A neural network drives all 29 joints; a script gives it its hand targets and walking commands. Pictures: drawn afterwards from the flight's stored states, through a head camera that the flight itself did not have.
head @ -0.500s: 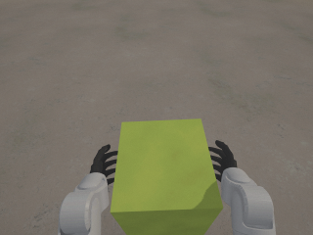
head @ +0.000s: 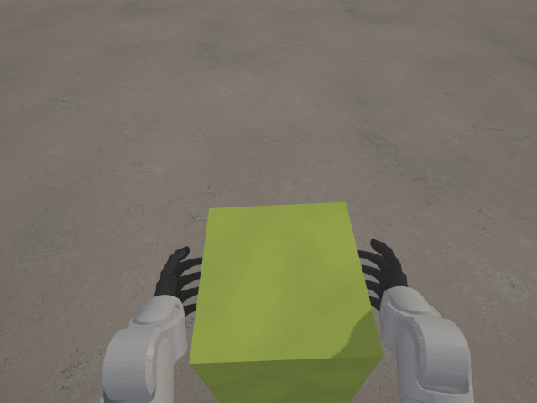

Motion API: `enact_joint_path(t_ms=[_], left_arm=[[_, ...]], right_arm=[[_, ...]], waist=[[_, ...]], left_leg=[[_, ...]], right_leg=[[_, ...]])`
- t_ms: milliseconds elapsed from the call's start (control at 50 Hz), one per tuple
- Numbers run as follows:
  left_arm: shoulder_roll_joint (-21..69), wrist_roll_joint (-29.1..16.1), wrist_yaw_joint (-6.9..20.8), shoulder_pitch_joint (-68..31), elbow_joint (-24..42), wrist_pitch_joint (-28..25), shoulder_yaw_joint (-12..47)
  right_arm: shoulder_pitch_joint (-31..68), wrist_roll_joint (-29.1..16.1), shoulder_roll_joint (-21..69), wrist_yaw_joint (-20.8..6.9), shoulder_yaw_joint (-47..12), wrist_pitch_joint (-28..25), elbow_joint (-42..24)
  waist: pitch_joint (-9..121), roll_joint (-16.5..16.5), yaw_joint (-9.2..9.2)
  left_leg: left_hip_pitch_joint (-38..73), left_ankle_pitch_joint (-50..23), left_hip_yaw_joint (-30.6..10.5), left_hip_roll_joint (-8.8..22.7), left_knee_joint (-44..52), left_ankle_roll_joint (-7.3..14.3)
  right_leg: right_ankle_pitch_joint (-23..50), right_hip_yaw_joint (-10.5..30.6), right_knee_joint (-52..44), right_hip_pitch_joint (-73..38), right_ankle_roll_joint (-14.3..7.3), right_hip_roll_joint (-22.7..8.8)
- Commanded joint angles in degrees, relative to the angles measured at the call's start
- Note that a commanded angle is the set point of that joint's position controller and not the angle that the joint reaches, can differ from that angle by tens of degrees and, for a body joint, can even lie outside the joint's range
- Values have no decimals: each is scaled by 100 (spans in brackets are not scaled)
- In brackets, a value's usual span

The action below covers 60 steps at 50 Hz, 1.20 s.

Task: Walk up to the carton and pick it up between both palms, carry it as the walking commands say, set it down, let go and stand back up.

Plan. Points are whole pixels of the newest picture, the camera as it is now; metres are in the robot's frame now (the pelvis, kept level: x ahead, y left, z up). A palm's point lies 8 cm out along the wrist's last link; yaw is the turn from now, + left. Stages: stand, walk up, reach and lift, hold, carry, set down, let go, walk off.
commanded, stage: carry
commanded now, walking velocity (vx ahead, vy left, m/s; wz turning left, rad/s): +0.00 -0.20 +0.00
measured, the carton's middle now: (281, 310) +0.28 -0.01 +0.01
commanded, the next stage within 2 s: none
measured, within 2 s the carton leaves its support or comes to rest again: neither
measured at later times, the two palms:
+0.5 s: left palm (173, 300) +0.25 +0.13 +0.09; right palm (391, 293) +0.26 -0.15 +0.09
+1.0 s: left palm (176, 299) +0.25 +0.13 +0.09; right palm (393, 292) +0.26 -0.16 +0.09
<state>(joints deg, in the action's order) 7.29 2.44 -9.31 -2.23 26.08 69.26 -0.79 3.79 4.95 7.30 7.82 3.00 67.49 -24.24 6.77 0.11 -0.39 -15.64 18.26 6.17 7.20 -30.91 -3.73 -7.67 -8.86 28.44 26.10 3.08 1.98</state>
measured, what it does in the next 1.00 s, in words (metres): stands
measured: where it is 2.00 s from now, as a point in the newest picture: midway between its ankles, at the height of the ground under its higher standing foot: outside the picture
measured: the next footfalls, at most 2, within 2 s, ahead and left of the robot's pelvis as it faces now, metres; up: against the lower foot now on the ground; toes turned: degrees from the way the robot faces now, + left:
none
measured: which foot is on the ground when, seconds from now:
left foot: down 0.00-1.00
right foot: down 0.00-1.00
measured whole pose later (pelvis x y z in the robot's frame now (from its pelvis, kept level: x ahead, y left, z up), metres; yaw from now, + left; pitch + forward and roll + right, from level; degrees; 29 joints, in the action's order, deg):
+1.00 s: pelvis +0.01 +0.00 +0.00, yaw +0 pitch +4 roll +1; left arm 7.3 2.4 -9.1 -2.6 26.1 69.0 -0.7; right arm 3.8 4.9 7.3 8.1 3.0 67.5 -25.1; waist 5.9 -0.5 -0.4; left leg -15.6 19.8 6.5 7.7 -31.9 -3.7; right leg -8.5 -9.2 29.4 26.2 0.2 2.1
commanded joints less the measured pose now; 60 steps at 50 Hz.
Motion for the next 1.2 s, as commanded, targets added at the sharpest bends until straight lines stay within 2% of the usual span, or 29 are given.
enact_joint_path(t_ms=[0, 20, 60, 80, 160, 200, 240, 300, 320, 380, 420, 480, 520, 540, 600, 660, 700, 740, 780, 820, 860, 880, 920, 960, 980, 1040, 1080, 1100, 1180], left_arm=[[4766, -1420, 639, -2263, 761, -188, 3345], [4755, -1436, 639, -2290, 752, -185, 3324], [4718, -1445, 648, -2330, 795, -190, 3288], [4754, -1453, 646, -2300, 833, -199, 3313], [4831, -1444, 640, -2339, 938, -233, 3393], [4791, -1439, 644, -2332, 869, -211, 3393], [4791, -1436, 644, -2257, 770, -193, 3346], [4747, -1459, 651, -2318, 831, -203, 3307], [4779, -1465, 649, -2288, 854, -211, 3332], [4839, -1450, 649, -2318, 908, -229, 3376], [4816, -1446, 647, -2341, 908, -225, 3398], [4826, -1469, 652, -2293, 814, -205, 3354], [4776, -1476, 658, -2321, 861, -211, 3325], [4793, -1476, 657, -2300, 891, -218, 3341], [4838, -1460, 654, -2325, 916, -229, 3377], [4830, -1456, 658, -2300, 858, -211, 3386], [4836, -1468, 659, -2289, 819, -208, 3346], [4788, -1483, 662, -2338, 882, -214, 3327], [4820, -1481, 662, -2299, 901, -223, 3348], [4837, -1463, 658, -2331, 919, -226, 3368], [4825, -1451, 658, -2346, 903, -219, 3381], [4840, -1463, 663, -2315, 864, -211, 3380], [4837, -1470, 663, -2294, 810, -204, 3333], [4795, -1485, 665, -2353, 895, -213, 3322], [4810, -1481, 663, -2317, 891, -214, 3326], [4833, -1460, 659, -2335, 913, -220, 3357], [4816, -1447, 657, -2349, 899, -214, 3366], [4830, -1456, 661, -2300, 849, -203, 3363], [4784, -1481, 662, -2358, 901, -206, 3311]], right_arm=[[2216, -2034, 4759, -664, -3642, 55, -904], [2204, -2020, 4760, -661, -3649, 61, -873], [2117, -2016, 4776, -658, -3690, 48, -908], [2061, -2027, 4802, -657, -3700, 36, -929], [1950, -2063, 4868, -670, -3653, -3, -937], [2141, -2070, 4817, -675, -3631, 27, -960], [2181, -2031, 4777, -669, -3650, 53, -917], [2081, -2027, 4808, -664, -3694, 38, -935], [2023, -2030, 4827, -662, -3698, 28, -949], [1948, -2060, 4873, -675, -3676, 1, -950], [2095, -2082, 4859, -683, -3645, 16, -976], [2126, -2035, 4836, -678, -3664, 46, -912], [2068, -2030, 4837, -673, -3697, 31, -973], [2049, -2047, 4856, -674, -3709, 24, -995], [1934, -2056, 4890, -680, -3677, 7, -943], [2100, -2061, 4853, -681, -3642, 32, -961], [2122, -2036, 4847, -681, -3670, 46, -933], [2074, -2035, 4857, -677, -3699, 34, -986], [2015, -2054, 4894, -678, -3715, 22, -994], [1943, -2053, 4895, -681, -3680, 16, -945], [2050, -2064, 4878, -685, -3647, 26, -959], [2111, -2063, 4869, -685, -3649, 37, -966], [2114, -2032, 4855, -681, -3670, 54, -927], [2079, -2037, 4871, -679, -3707, 42, -994], [2064, -2044, 4882, -675, -3713, 36, -1008], [1938, -2045, 4894, -679, -3674, 24, -942], [2057, -2059, 4877, -684, -3645, 36, -959], [2126, -2056, 4858, -681, -3649, 46, -979], [2078, -2030, 4866, -676, -3703, 51, -993]], waist=[[584, -925, 154], [549, -521, 162], [864, 1047, 41], [1019, 1115, 24], [896, -501, -22], [689, -1195, 87], [612, -781, 151], [954, 1001, 32], [1041, 970, 18], [947, -199, -41], [745, -1104, 63], [706, -463, 130], [959, 815, 32], [1051, 899, 24], [938, -75, -42], [740, -1034, 95], [741, -440, 121], [948, 742, 31], [1043, 683, 2], [928, -61, -37], [764, -938, 49], [753, -995, 96], [741, -365, 116], [964, 810, 32], [1028, 877, 24], [909, -67, -39], [742, -958, 53], [738, -982, 102], [957, 850, 32]], left_leg=[[-243, 623, -795, 1180, 463, 397], [-469, 629, -444, 900, 184, 250], [-341, 996, 430, -22, -385, 84], [-151, 1019, 546, -153, -240, 117], [947, 404, -527, 830, 1066, 432], [300, 279, -1121, 1377, 717, 537], [-241, 495, -665, 1089, 366, 339], [-241, 956, 400, -8, -293, 86], [-33, 900, 470, -68, -68, 131], [915, 360, -266, 605, 920, 383], [502, 207, -1031, 1287, 768, 512], [-208, 412, -427, 896, 195, 254], [-184, 818, 282, 145, -228, 98], [-60, 877, 373, 18, -100, 113], [834, 394, -180, 528, 810, 350], [278, 175, -968, 1263, 587, 471], [-142, 417, -447, 903, 210, 263], [-138, 773, 231, 193, -179, 103], [230, 677, 283, 111, 215, 174], [801, 434, -209, 543, 797, 352], [561, 249, -888, 1162, 769, 471], [271, 198, -940, 1240, 555, 457], [-155, 451, -414, 871, 169, 251], [-142, 841, 259, 152, -204, 96], [-30, 857, 338, 44, -70, 114], [812, 433, -227, 563, 825, 351], [527, 270, -920, 1186, 770, 472], [225, 237, -947, 1253, 546, 449], [-157, 864, 273, 127, -212, 85]], right_leg=[[-680, 937, 75, -583, 166, -888], [-505, 1038, -344, -840, 137, -943], [712, 1505, -1442, -1084, 426, -1217], [717, 1421, -1596, -1182, 514, -1250], [477, 342, -510, -325, 875, -535], [-495, 790, 403, -265, 321, -816], [-557, 932, -92, -684, 142, -887], [860, 1453, -1369, -1148, 428, -1221], [729, 1304, -1467, -1157, 523, -1195], [537, 408, -726, -434, 846, -586], [-223, 694, 256, -261, 430, -769], [-168, 999, -369, -843, 170, -931], [1006, 1366, -1161, -1145, 400, -1170], [924, 1319, -1299, -1182, 480, -1192], [547, 524, -804, -483, 820, -661], [-319, 808, 229, -411, 306, -828], [-77, 1007, -337, -844, 206, -935], [1019, 1331, -1088, -1123, 405, -1151], [776, 1071, -1200, -1038, 587, -1061], [525, 539, -774, -488, 810, -664], [-9, 649, 91, -337, 527, -733], [-303, 826, 207, -446, 309, -834], [-21, 1051, -366, -864, 218, -961], [978, 1377, -1148, -1141, 422, -1178], [883, 1307, -1268, -1170, 491, -1184], [502, 523, -769, -478, 830, -653], [-75, 658, 137, -341, 512, -742], [-353, 837, 225, -470, 304, -845], [930, 1397, -1180, -1149, 421, -1191]])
